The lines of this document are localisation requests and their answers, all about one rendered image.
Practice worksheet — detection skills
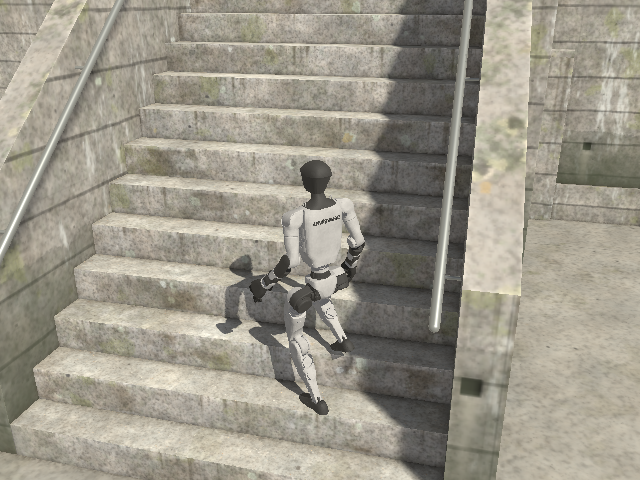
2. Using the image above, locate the right robot upper arm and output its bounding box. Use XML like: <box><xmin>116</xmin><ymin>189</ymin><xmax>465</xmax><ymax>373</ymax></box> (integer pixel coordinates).
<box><xmin>334</xmin><ymin>198</ymin><xmax>365</xmax><ymax>248</ymax></box>

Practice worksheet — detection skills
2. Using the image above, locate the humanoid robot torso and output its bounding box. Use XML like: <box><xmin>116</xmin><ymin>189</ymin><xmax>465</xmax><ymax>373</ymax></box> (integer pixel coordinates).
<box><xmin>296</xmin><ymin>195</ymin><xmax>342</xmax><ymax>302</ymax></box>

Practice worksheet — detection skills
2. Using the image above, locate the left robot hand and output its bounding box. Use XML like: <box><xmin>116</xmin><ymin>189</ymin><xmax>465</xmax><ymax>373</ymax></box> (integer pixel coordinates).
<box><xmin>249</xmin><ymin>279</ymin><xmax>273</xmax><ymax>303</ymax></box>

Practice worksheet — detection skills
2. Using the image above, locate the right robot hand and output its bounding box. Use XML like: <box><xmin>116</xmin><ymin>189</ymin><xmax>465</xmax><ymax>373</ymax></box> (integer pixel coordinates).
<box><xmin>341</xmin><ymin>261</ymin><xmax>357</xmax><ymax>283</ymax></box>

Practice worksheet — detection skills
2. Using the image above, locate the left robot upper arm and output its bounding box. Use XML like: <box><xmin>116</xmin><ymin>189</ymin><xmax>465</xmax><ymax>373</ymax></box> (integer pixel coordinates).
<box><xmin>281</xmin><ymin>208</ymin><xmax>303</xmax><ymax>269</ymax></box>

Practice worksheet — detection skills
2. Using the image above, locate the right robot forearm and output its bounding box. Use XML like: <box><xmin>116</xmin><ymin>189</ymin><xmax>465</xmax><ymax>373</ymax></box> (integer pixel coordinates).
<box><xmin>345</xmin><ymin>236</ymin><xmax>365</xmax><ymax>268</ymax></box>

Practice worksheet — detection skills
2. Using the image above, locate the left robot forearm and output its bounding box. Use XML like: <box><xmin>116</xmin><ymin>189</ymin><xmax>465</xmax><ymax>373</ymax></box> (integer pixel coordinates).
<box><xmin>260</xmin><ymin>255</ymin><xmax>291</xmax><ymax>289</ymax></box>

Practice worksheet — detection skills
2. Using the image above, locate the left robot foot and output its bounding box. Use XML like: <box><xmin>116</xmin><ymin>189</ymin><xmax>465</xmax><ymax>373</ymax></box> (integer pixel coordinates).
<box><xmin>299</xmin><ymin>393</ymin><xmax>329</xmax><ymax>415</ymax></box>

